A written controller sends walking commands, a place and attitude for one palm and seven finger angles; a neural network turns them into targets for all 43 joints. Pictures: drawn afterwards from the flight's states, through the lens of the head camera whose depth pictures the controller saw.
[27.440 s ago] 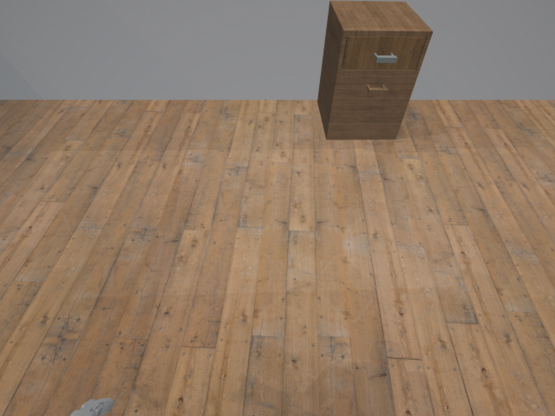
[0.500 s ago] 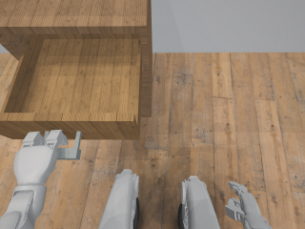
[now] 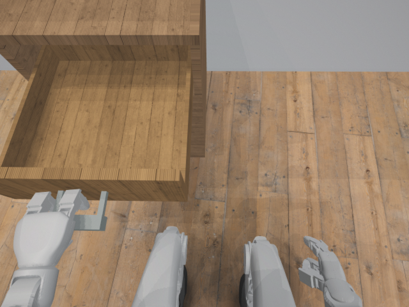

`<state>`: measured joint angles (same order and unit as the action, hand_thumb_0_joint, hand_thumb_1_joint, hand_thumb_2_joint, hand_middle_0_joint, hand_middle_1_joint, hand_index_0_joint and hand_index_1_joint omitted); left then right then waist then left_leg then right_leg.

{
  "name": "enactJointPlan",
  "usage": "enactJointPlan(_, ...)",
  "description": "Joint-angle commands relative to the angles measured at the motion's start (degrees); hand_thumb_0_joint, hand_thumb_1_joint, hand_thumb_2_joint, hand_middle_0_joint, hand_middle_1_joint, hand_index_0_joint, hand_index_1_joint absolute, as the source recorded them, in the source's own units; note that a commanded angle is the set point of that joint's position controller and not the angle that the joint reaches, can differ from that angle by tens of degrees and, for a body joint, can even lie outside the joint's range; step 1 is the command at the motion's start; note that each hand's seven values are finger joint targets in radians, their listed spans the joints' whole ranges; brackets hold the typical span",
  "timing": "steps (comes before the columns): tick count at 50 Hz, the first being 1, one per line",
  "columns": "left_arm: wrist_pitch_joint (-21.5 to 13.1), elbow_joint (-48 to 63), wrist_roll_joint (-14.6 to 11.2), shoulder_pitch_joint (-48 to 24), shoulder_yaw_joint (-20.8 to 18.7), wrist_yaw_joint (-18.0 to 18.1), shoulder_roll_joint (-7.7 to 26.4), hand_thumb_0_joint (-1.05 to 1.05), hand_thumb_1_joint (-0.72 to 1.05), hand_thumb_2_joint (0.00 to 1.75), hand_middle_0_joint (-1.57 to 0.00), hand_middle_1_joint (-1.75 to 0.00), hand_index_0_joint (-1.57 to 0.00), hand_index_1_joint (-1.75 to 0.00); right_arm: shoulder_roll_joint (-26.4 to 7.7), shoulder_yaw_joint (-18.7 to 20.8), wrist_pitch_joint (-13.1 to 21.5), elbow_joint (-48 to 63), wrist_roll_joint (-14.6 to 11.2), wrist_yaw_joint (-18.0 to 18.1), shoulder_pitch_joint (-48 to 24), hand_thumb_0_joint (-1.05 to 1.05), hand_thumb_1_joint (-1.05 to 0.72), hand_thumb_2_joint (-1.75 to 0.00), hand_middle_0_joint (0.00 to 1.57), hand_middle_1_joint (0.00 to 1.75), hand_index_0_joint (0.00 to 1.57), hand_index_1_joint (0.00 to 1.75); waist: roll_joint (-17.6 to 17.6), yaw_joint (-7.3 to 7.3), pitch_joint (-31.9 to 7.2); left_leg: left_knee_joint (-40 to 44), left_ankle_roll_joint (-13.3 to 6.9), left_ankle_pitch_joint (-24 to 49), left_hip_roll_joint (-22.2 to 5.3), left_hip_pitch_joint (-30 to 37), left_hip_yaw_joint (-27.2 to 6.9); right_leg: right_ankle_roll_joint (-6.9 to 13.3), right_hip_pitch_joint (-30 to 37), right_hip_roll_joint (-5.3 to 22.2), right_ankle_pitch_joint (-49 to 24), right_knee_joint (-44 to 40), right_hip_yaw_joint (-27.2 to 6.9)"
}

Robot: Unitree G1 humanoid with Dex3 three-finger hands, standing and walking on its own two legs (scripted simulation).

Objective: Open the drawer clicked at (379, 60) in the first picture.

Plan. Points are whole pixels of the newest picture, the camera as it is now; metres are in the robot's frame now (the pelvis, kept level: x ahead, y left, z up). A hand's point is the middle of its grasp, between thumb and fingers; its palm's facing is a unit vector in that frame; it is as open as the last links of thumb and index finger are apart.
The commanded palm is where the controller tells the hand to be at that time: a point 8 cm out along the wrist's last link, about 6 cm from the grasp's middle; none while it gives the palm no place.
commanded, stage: pull the drawer open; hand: left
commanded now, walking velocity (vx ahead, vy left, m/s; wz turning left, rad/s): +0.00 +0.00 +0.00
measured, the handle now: (79, 209) +0.27 +0.27 -0.03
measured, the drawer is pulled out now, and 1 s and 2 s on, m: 0.29 0.30 0.29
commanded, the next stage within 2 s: open the thumb to release the handle in 0.36 s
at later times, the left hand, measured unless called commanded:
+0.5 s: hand (62, 240) +0.22 +0.30 -0.06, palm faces -0.09 -0.03 -1.00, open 5.6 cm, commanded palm +0.21 +0.30 -0.01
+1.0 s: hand (60, 238) +0.22 +0.30 -0.06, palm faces -0.06 -0.02 -1.00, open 12.4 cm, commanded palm +0.21 +0.30 -0.01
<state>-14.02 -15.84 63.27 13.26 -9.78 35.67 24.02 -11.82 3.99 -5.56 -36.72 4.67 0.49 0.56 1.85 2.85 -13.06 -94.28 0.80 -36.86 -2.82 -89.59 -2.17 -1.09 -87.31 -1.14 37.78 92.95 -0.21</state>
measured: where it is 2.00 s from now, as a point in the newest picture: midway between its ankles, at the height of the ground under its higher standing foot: outside the picture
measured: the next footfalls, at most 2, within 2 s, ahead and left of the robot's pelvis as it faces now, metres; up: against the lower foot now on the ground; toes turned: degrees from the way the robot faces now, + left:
none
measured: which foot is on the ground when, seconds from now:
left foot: down 0.00-1.00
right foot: down 0.00-1.00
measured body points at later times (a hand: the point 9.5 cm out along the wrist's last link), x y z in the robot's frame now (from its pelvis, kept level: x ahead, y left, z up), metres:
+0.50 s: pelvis +0.00 +0.00 +0.00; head +0.16 +0.00 +0.42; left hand +0.22 +0.30 +0.00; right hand +0.21 -0.22 -0.14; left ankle +0.05 +0.13 -0.53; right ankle +0.04 -0.13 -0.53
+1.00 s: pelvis -0.02 -0.01 -0.01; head +0.13 -0.02 +0.41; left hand +0.22 +0.30 +0.00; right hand +0.19 -0.24 -0.16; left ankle +0.05 +0.13 -0.53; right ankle +0.04 -0.13 -0.53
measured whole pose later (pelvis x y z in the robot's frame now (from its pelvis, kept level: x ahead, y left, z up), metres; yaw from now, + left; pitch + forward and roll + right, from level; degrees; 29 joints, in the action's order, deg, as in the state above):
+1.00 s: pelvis -0.02 -0.01 -0.01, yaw +1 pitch +31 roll -2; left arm -17.6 -21.6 62.8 7.9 -10.2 35.6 26.1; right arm -12.5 3.5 -3.5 -39.0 4.2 2.1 2.0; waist 2.3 4.5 -13.3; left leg -96.4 1.7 -35.5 -2.4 -91.7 -3.4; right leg -0.2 -89.5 -1.0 37.1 95.8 0.8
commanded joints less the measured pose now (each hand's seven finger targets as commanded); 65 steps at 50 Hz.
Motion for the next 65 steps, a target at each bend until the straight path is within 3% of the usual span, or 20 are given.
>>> enactJointPlan(1,-0.4,8.1,-1.2,9.7,-6.7,3.4,10.2,0.00,0.90,0.90,-0.40,-1.35,-0.40,-1.35,-6.7,2.2,1.8,6.4,0.4,0.2,-0.3,0.00,-0.90,-0.90,0.20,0.30,0.20,0.30,1.0,2.84,-24.3,11.7,-2.5,19.2,3.1,24.1,1.4,4.3,12.7,-2.0,-17.1,-11.9,2.9)
enactJointPlan(3,-0.5,8.5,-1.2,9.9,-7.8,3.7,11.0,0.00,0.90,0.90,-0.40,-1.35,-0.40,-1.35,-6.7,2.3,1.8,6.5,0.6,0.4,-0.7,0.00,-0.90,-0.90,0.20,0.30,0.20,0.30,1.3,3.27,-24.5,11.7,-2.5,19.3,3.0,23.8,1.2,4.5,12.9,-2.0,-16.8,-11.6,2.9)
enactJointPlan(4,-0.5,8.2,-1.1,10.7,-6.7,3.8,9.8,0.00,0.90,0.90,-0.40,-1.35,-0.40,-1.35,-6.7,2.1,1.7,6.6,0.5,0.3,-0.6,0.00,-0.90,-0.90,0.20,0.30,0.20,0.30,1.1,2.93,-24.7,11.7,-2.5,19.1,3.2,24.2,1.4,4.3,12.6,-2.0,-16.7,-11.8,3.0)
enactJointPlan(8,-0.7,7.4,-1.0,9.0,-7.3,4.1,10.4,0.00,0.90,0.90,-0.40,-1.35,-0.40,-1.35,-6.6,2.1,2.0,6.3,0.6,0.5,-1.3,0.00,-0.90,-0.90,0.20,0.30,0.20,0.30,0.8,2.50,-22.6,11.4,-2.6,16.5,3.0,22.5,1.1,4.3,10.8,-1.9,-13.4,-12.0,3.2)
enactJointPlan(15,0.3,9.4,-1.0,12.7,-6.3,3.9,9.7,0.00,0.90,0.90,-0.40,-1.35,-0.40,-1.35,-6.6,2.1,1.7,7.3,0.3,0.2,-1.4,0.00,-0.90,-0.90,0.20,0.30,0.20,0.30,2.6,3.70,-24.4,12.5,-2.4,17.3,3.3,24.4,1.1,4.5,11.7,-2.0,-13.7,-11.9,3.2)
enactJointPlan(22,0.7,8.6,-1.9,13.0,-6.1,3.1,9.6,0.00,0.90,0.90,-0.40,-1.35,-0.40,-1.35,-6.3,2.0,1.8,7.3,0.1,0.7,-1.7,0.00,-0.90,-0.90,0.20,0.30,0.20,0.30,-0.1,3.11,-22.9,12.1,-2.7,15.9,3.1,22.8,1.3,4.2,12.4,-2.0,-13.6,-12.7,2.7)
enactJointPlan(23,-0.3,8.3,-1.1,-4.7,-7.5,3.5,14.2,0.00,0.90,0.90,-0.40,-1.35,-0.40,-1.35,-7.0,1.3,2.4,5.4,0.3,1.4,-0.8,0.00,-0.90,-0.90,0.20,0.30,0.20,0.30,0.1,-0.87,-20.7,9.5,-2.9,14.8,2.3,20.0,0.7,3.8,8.3,-1.6,-12.1,-11.9,2.9)
enactJointPlan(24,-1.3,7.1,-0.4,-3.6,-9.0,3.6,15.3,0.00,0.83,0.87,-0.40,-1.34,-0.40,-1.34,-7.4,1.4,2.9,5.2,0.7,1.7,0.1,0.00,-0.90,-0.90,0.20,0.30,0.20,0.30,1.2,1.09,-22.4,9.4,-2.7,14.3,2.6,20.2,0.7,3.8,8.5,-1.7,-10.6,-10.9,3.0)
enactJointPlan(25,-1.7,5.4,-0.4,-1.6,-7.8,3.5,13.4,0.00,0.76,0.84,-0.39,-1.34,-0.39,-1.34,-7.1,1.3,3.3,5.2,0.6,1.6,-0.1,0.00,-0.90,-0.90,0.20,0.30,0.20,0.30,2.5,1.01,-22.0,9.5,-2.7,14.7,2.8,20.7,0.7,4.0,7.7,-1.8,-10.7,-10.7,3.5)
enactJointPlan(28,-2.4,5.1,0.1,-1.7,-8.6,4.4,13.8,0.00,0.55,0.75,-0.38,-1.31,-0.38,-1.31,-7.7,1.8,3.4,4.9,0.7,1.3,0.7,0.00,-0.90,-0.90,0.20,0.30,0.20,0.30,2.8,1.70,-23.5,10.1,-2.4,16.5,2.7,22.6,0.5,4.2,7.8,-1.7,-11.5,-10.5,3.7)
enactJointPlan(31,-1.6,4.3,-0.6,-2.4,-6.7,4.6,11.8,0.00,0.34,0.66,-0.36,-1.29,-0.36,-1.29,-7.9,2.0,3.2,4.9,0.5,0.9,0.8,0.00,-0.90,-0.90,0.20,0.30,0.20,0.30,0.7,0.97,-23.1,10.0,-2.7,14.5,3.0,21.8,0.9,3.9,8.2,-1.7,-10.5,-11.8,3.6)
enactJointPlan(34,-1.0,3.3,-1.5,-3.8,-7.2,3.6,13.4,0.00,0.13,0.57,-0.35,-1.27,-0.35,-1.27,-7.9,1.9,3.2,4.7,0.3,1.2,1.2,0.00,-0.90,-0.90,0.20,0.30,0.20,0.30,-0.5,1.18,-24.0,9.7,-2.9,13.1,3.1,19.9,1.3,3.7,10.4,-1.5,-9.9,-12.2,2.9)
enactJointPlan(36,-0.9,2.5,-1.6,-5.8,-6.7,2.9,13.7,0.00,-0.01,0.51,-0.33,-1.25,-0.33,-1.25,-7.8,1.8,3.4,4.4,0.1,1.6,1.2,0.00,-0.90,-0.90,0.20,0.30,0.20,0.30,-2.1,0.51,-23.3,9.2,-3.1,10.8,3.1,18.6,1.4,3.4,10.2,-1.5,-8.1,-12.9,2.6)
enactJointPlan(38,-1.2,1.6,-2.0,-6.4,-8.4,2.3,16.0,0.00,-0.15,0.45,-0.32,-1.24,-0.32,-1.24,-7.8,1.6,3.6,4.1,0.0,2.0,1.4,0.00,-0.90,-0.90,0.20,0.30,0.20,0.30,-1.4,1.21,-23.0,9.3,-3.1,10.7,3.1,17.7,1.5,3.5,11.2,-1.5,-8.0,-12.9,2.1)
enactJointPlan(43,-2.2,1.7,-2.3,-6.5,-8.1,1.8,15.5,0.00,-0.50,0.30,-0.30,-1.20,-0.30,-1.20,-7.7,1.6,3.8,4.2,-0.1,2.2,1.4,0.00,-0.90,-0.90,0.20,0.30,0.20,0.30,-1.6,1.11,-22.7,9.1,-3.1,9.4,3.0,17.1,1.7,3.5,10.9,-1.6,-6.4,-13.2,1.9)
enactJointPlan(52,-3.7,0.4,-2.0,-8.5,-8.0,2.2,15.6,0.00,-0.50,0.30,-0.30,-1.20,-0.30,-1.20,-7.7,1.6,4.5,3.9,-0.1,2.1,1.5,0.00,-0.90,-0.90,0.20,0.30,0.20,0.30,-0.6,0.83,-20.5,8.7,-3.1,6.8,3.2,15.1,1.9,3.5,9.5,-1.6,-3.5,-13.5,1.5)
enactJointPlan(53,-3.3,6.0,-2.7,-5.6,-7.1,2.2,14.6,0.00,-0.50,0.30,-0.30,-1.20,-0.30,-1.20,-7.7,1.9,4.5,5.1,-0.1,2.0,1.3,0.00,-0.90,-0.90,0.20,0.30,0.20,0.30,1.3,1.94,-24.6,10.4,-3.2,9.0,3.1,18.3,1.8,3.7,12.6,-1.6,-5.5,-14.0,1.5)
enactJointPlan(58,-1.3,2.6,-2.7,-8.5,-6.8,2.2,15.0,0.00,-0.50,0.30,-0.30,-1.20,-0.30,-1.20,-7.8,1.7,4.6,4.2,-0.4,2.7,1.7,0.00,-0.90,-0.90,0.20,0.30,0.20,0.30,-2.7,-0.45,-20.9,10.0,-3.4,7.0,2.8,16.4,1.7,3.2,11.4,-1.5,-4.1,-15.2,1.5)
enactJointPlan(63,-2.0,2.2,-1.0,-13.5,-7.6,2.2,17.6,0.00,-0.50,0.30,-0.30,-1.20,-0.30,-1.20,-8.0,1.5,5.0,3.3,-0.1,3.3,2.1,0.00,-0.90,-0.90,0.20,0.30,0.20,0.30,1.3,0.17,-22.4,10.0,-3.2,8.4,2.9,18.2,1.6,3.5,10.2,-1.5,-5.1,-13.8,1.9)
enactJointPlan(65,-2.1,0.9,-1.2,-13.9,-6.4,2.4,16.1,0.00,-0.50,0.30,-0.30,-1.20,-0.30,-1.20,-8.0,1.5,5.1,3.2,-0.3,3.2,2.2,0.00,-0.90,-0.90,0.20,0.30,0.20,0.30,0.7,-0.37,-21.2,10.0,-3.2,7.5,3.1,17.9,1.7,3.4,9.5,-1.4,-4.3,-14.2,2.1)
